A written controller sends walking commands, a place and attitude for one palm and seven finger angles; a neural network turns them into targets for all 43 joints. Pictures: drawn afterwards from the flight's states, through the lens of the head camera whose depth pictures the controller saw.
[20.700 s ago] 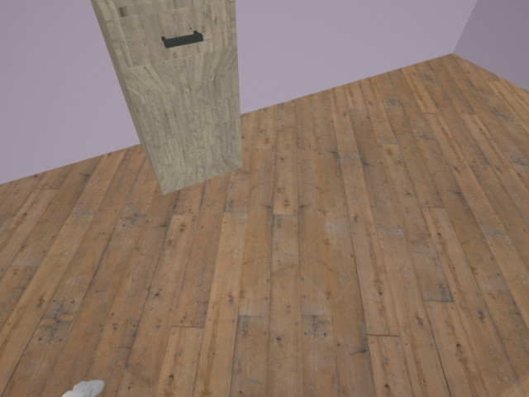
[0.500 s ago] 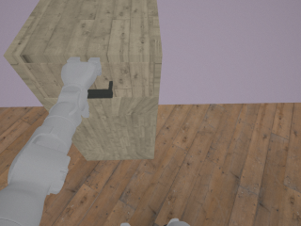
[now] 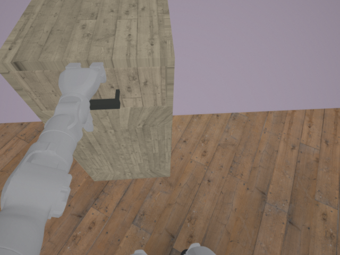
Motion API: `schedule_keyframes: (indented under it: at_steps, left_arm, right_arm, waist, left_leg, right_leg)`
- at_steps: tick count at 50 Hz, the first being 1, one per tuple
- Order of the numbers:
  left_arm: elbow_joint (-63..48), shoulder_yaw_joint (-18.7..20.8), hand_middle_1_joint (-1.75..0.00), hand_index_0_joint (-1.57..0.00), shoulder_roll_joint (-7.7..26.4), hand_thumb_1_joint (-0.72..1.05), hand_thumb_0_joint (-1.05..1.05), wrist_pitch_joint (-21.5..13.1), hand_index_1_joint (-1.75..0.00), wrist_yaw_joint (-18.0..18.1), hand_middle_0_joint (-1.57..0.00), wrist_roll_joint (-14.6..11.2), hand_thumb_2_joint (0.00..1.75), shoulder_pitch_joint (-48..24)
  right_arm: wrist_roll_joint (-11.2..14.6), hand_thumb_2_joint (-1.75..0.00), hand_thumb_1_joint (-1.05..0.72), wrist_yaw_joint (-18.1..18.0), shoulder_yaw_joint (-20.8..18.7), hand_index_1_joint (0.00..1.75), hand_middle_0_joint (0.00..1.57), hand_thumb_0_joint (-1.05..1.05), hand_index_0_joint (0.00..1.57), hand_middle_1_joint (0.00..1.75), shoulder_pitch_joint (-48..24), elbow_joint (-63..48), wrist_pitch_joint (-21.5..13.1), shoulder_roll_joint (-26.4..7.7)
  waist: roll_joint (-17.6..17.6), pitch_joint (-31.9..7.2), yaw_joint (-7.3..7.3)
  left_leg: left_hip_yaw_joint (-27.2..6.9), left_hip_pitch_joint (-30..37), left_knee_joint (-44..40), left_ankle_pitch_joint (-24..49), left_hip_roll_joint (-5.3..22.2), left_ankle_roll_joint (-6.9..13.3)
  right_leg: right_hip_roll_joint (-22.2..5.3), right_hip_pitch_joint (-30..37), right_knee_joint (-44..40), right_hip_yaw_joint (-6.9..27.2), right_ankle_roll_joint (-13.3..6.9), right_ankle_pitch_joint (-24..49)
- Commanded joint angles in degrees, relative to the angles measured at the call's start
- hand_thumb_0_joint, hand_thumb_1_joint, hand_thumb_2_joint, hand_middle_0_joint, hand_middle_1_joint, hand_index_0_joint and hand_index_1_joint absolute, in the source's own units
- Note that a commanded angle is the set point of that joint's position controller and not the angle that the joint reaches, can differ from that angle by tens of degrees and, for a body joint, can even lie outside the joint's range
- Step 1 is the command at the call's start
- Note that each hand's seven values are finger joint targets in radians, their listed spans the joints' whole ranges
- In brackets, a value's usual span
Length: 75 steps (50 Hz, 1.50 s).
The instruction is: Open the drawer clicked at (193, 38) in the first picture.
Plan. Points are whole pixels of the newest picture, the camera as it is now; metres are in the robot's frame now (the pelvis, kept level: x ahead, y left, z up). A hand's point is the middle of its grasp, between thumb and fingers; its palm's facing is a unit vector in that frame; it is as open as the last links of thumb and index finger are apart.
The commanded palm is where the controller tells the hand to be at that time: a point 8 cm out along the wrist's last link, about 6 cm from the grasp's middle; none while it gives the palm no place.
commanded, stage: move the hooked fingers above the handle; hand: left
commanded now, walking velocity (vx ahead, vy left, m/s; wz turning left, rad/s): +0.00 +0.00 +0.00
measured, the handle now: (96, 99) +0.54 +0.18 +0.01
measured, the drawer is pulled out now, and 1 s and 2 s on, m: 0.00 0.00 0.00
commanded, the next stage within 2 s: lower the fingers behind the handle in 1.14 s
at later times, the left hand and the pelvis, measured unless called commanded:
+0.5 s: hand (88, 97) +0.50 +0.18 +0.07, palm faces -0.01 +0.00 -1.00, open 13.5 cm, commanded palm +0.49 +0.20 +0.12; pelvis +0.01 +0.00 +0.01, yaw +0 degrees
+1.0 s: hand (87, 96) +0.50 +0.18 +0.07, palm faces -0.01 -0.01 -1.00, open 13.6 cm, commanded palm +0.48 +0.19 +0.12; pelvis +0.03 -0.01 +0.01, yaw +0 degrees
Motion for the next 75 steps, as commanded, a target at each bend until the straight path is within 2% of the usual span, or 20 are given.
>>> schedule_keyframes:
  at_steps: [1, 6, 8, 10, 11, 16, 17, 24, 27, 30, 34, 36, 42, 46, 53, 58, 62, 64, 68, 75]
  left_arm:
    - [-8.8, 6.7, -1.2, -0.3, 19.1, -0.5, 0.0, 1.9, -1.2, 2.2, -0.3, -0.4, 0.3, -29.6]
    - [-11.2, 7.0, -1.2, -0.3, 18.5, -0.5, 0.0, 1.9, -1.2, 2.5, -0.3, -0.5, 0.3, -28.6]
    - [-10.3, 6.9, -1.2, -0.3, 18.2, -0.5, 0.0, 2.2, -1.2, 2.3, -0.3, -0.6, 0.3, -27.2]
    - [-10.2, 5.7, -1.2, -0.3, 16.8, -0.5, 0.0, 2.3, -1.2, 2.1, -0.3, -0.9, 0.3, -28.5]
    - [-10.7, 6.9, -1.2, -0.3, 18.7, -0.5, 0.0, 2.2, -1.2, 2.2, -0.3, -0.7, 0.3, -28.1]
    - [-10.8, 7.5, -1.2, -0.3, 19.6, -0.5, 0.0, 2.3, -1.2, 2.0, -0.3, -0.4, 0.3, -27.0]
    - [-11.2, 6.2, -1.2, -0.3, 17.7, -0.5, 0.0, 2.3, -1.2, 1.9, -0.3, -0.5, 0.3, -26.9]
    - [-12.7, 8.3, -1.2, -0.3, 19.7, -0.5, 0.0, 1.8, -1.2, 1.6, -0.3, -0.7, 0.3, -24.6]
    - [-12.6, 7.0, -1.2, -0.3, 18.1, -0.5, 0.0, 1.6, -1.2, 1.3, -0.3, -0.8, 0.3, -24.1]
    - [-14.5, 9.6, -1.2, -0.3, 20.7, -0.5, 0.0, 0.9, -1.2, 1.4, -0.3, -0.9, 0.3, -22.5]
    - [-13.6, 7.7, -1.2, -0.3, 18.3, -0.5, 0.0, 1.3, -1.2, 1.4, -0.3, -0.7, 0.3, -21.7]
    - [-14.7, 9.6, -1.2, -0.3, 20.6, -0.5, 0.0, 0.9, -1.2, 1.6, -0.3, -0.4, 0.3, -21.4]
    - [-16.5, 7.2, -1.2, -0.3, 16.6, -0.5, 0.0, 0.7, -1.2, 1.7, -0.3, -0.5, 0.3, -21.0]
    - [-16.8, 8.6, -1.2, -0.3, 18.0, -0.5, 0.0, 0.6, -1.2, 1.8, -0.3, -0.2, 0.3, -20.1]
    - [-18.5, 6.4, -1.2, -0.3, 14.5, -0.5, 0.0, 0.6, -1.2, 1.7, -0.3, -0.4, 0.3, -19.2]
    - [-18.7, 6.3, -1.2, -0.3, 14.4, -0.5, 0.0, 0.6, -1.2, 1.6, -0.3, -0.4, 0.3, -20.2]
    - [-19.3, 6.9, -1.2, -0.3, 15.0, -0.5, 0.0, 0.6, -1.2, 1.4, -0.3, -0.5, 0.3, -19.9]
    - [-17.6, 5.8, -1.2, -0.3, 13.3, -0.5, 0.0, 0.9, -1.2, 1.3, -0.3, -0.4, 0.3, -18.8]
    - [-16.9, 6.0, -1.2, -0.3, 12.8, -0.5, 0.0, 0.7, -1.2, 1.1, -0.3, -0.4, 0.3, -15.9]
    - [-14.3, 4.6, -1.2, -0.3, 10.8, -0.5, 0.0, 1.6, -1.2, 1.3, -0.3, 0.5, 0.3, -15.4]
  right_arm:
    - [-0.2, -0.9, -0.9, -0.6, -3.1, 0.3, 0.2, 0.0, 0.2, 0.3, 4.1, -4.4, -1.3, -9.1]
    - [-0.4, -0.9, -0.9, -0.4, -3.4, 0.3, 0.2, 0.0, 0.2, 0.3, 4.0, -4.5, -1.0, -8.8]
    - [-0.3, -0.9, -0.9, -0.3, -3.3, 0.3, 0.2, 0.0, 0.2, 0.3, 3.7, -4.5, -0.7, -8.8]
    - [-0.2, -0.9, -0.9, -0.4, -3.2, 0.3, 0.2, 0.0, 0.2, 0.3, 3.4, -4.5, -0.7, -8.8]
    - [-0.2, -0.9, -0.9, -0.5, -3.3, 0.3, 0.2, 0.0, 0.2, 0.3, 3.5, -4.4, -0.8, -9.0]
    - [-0.1, -0.9, -0.9, -0.6, -3.2, 0.3, 0.2, 0.0, 0.2, 0.3, 3.0, -4.3, -0.3, -8.8]
    - [-0.2, -0.9, -0.9, -0.6, -3.3, 0.3, 0.2, 0.0, 0.2, 0.3, 2.9, -4.5, -0.3, -8.6]
    - [-0.2, -0.9, -0.9, -0.6, -3.3, 0.3, 0.2, 0.0, 0.2, 0.3, 2.1, -4.7, 0.2, -8.6]
    - [-0.2, -0.9, -0.9, -0.6, -3.3, 0.3, 0.2, 0.0, 0.2, 0.3, 1.9, -4.9, 0.3, -8.4]
    - [-0.4, -0.9, -0.9, -0.4, -3.4, 0.3, 0.2, 0.0, 0.2, 0.3, 1.5, -5.4, 0.6, -8.4]
    - [-0.2, -0.9, -0.9, -0.4, -3.5, 0.3, 0.2, 0.0, 0.2, 0.3, 1.3, -5.1, 0.8, -8.3]
    - [-0.4, -0.9, -0.9, -0.4, -3.6, 0.3, 0.2, 0.0, 0.2, 0.3, 1.2, -5.1, 0.9, -8.3]
    - [-0.5, -0.9, -0.9, 0.0, -4.0, 0.3, 0.2, 0.0, 0.2, 0.3, 0.9, -5.1, 1.2, -8.0]
    - [-0.5, -0.9, -0.9, 0.2, -4.2, 0.3, 0.2, 0.0, 0.2, 0.3, 1.0, -5.0, 1.3, -8.1]
    - [-0.6, -0.9, -0.9, 0.6, -4.4, 0.3, 0.2, 0.0, 0.2, 0.3, 0.3, -5.0, 1.4, -7.9]
    - [-0.6, -0.9, -0.9, 0.8, -4.4, 0.3, 0.2, 0.0, 0.2, 0.3, 0.3, -4.7, 1.4, -7.9]
    - [-0.6, -0.9, -0.9, 0.8, -4.5, 0.3, 0.2, 0.0, 0.2, 0.3, 0.3, -4.6, 1.5, -7.8]
    - [-0.7, -0.9, -0.9, 0.8, -4.5, 0.3, 0.2, 0.0, 0.2, 0.3, 0.4, -4.4, 1.5, -7.8]
    - [-0.8, -0.9, -0.9, 1.2, -4.5, 0.3, 0.2, 0.0, 0.2, 0.3, 0.2, -4.8, 1.6, -7.8]
    - [-0.8, -0.9, -0.9, 1.5, -4.5, 0.3, 0.2, 0.0, 0.2, 0.3, 0.7, -4.8, 1.8, -7.9]
  waist:
    - [-3.3, -18.9, -0.85]
    - [-2.0, -21.5, 0.17]
    - [-2.2, -20.0, 0.4]
    - [-2.8, -17.9, -0.57]
    - [-2.6, -19.0, -0.04]
    - [-2.6, -19.0, 0.34]
    - [-1.8, -19.3, 0.34]
    - [-3.3, -19.6, 1.27]
    - [-2.4, -18.7, 1.13]
    - [-2.1, -21.2, 2.52]
    - [-2.7, -18.5, 1.77]
    - [-2.2, -21.2, 2.61]
    - [-1.4, -20.8, 2.23]
    - [-1.6, -20.9, 2.66]
    - [-1.8, -21.0, 2.57]
    - [-1.5, -19.5, 2.34]
    - [-1.7, -21.2, 2.51]
    - [-2.6, -19.2, 2.15]
    - [-2.5, -20.1, 3.04]
    - [-3.8, -18.2, 2.31]
  left_leg:
    - [-1.2, 7.6, -6.3, -3.2, 0.3, 0.4]
    - [-1.0, 9.7, -6.2, 1.1, 0.3, 0.3]
    - [-0.9, 9.1, -6.5, 0.6, 0.3, 0.2]
    - [-0.9, 9.0, -6.7, -0.1, 0.3, 0.3]
    - [-0.7, 9.2, -6.8, -0.5, 0.3, 0.3]
    - [-0.7, 9.6, -6.9, 1.4, 0.3, 0.2]
    - [-0.6, 10.0, -6.9, 1.6, 0.2, 0.2]
    - [-0.2, 10.4, -6.9, 4.0, 0.3, 0.2]
    - [-0.3, 10.5, -7.1, 4.5, 0.2, 0.1]
    - [-0.2, 11.0, -6.9, 6.6, 0.1, 0.1]
    - [0.0, 10.8, -7.2, 5.3, 0.1, 0.0]
    - [0.2, 11.5, -7.0, 7.3, 0.1, 0.1]
    - [0.1, 13.6, -7.1, 9.1, 0.2, 0.0]
    - [0.1, 13.7, -7.1, 10.4, 0.2, 0.0]
    - [0.2, 15.2, -7.2, 11.6, 0.1, 0.0]
    - [0.0, 15.4, -7.5, 11.1, 0.1, 0.0]
    - [0.2, 15.9, -7.1, 12.4, 0.0, 0.0]
    - [0.2, 15.1, -7.2, 11.9, 0.0, 0.0]
    - [0.4, 14.6, -6.7, 12.8, -0.1, -0.1]
    - [0.1, 13.2, -5.7, 11.6, 0.0, -0.1]
  right_leg:
    - [-0.9, 10.2, -7.4, 0.9, -0.1, -4.4]
    - [-0.8, 12.2, -7.2, 0.8, -0.3, -0.9]
    - [-0.8, 12.1, -7.4, 0.7, -0.3, -1.3]
    - [-0.8, 11.2, -8.1, 0.8, -0.3, -2.0]
    - [-0.9, 11.9, -8.1, 1.0, -0.1, -2.2]
    - [-1.0, 12.8, -8.0, 1.0, -0.3, -0.6]
    - [-0.9, 12.8, -8.0, 1.0, -0.3, -0.3]
    - [-1.1, 15.4, -8.2, 1.3, -0.2, 2.4]
    - [-1.1, 15.0, -8.2, 1.2, -0.4, 2.9]
    - [-1.0, 17.6, -7.7, 1.4, -0.6, 5.0]
    - [-1.0, 15.8, -8.4, 1.2, -0.4, 3.8]
    - [-1.1, 17.9, -7.9, 1.6, -0.4, 6.0]
    - [-0.8, 16.9, -7.8, 1.1, -0.7, 7.5]
    - [-0.8, 17.7, -7.7, 1.1, -0.8, 8.9]
    - [-0.8, 18.0, -7.9, 1.0, -0.8, 10.2]
    - [-0.8, 17.3, -8.1, 0.9, -0.9, 9.5]
    - [-0.9, 18.6, -7.9, 1.2, -0.8, 11.4]
    - [-0.9, 17.7, -8.0, 0.8, -0.8, 11.0]
    - [-0.9, 18.2, -7.4, 1.0, -0.9, 12.3]
    - [-0.6, 15.1, -6.8, 0.6, -1.2, 10.2]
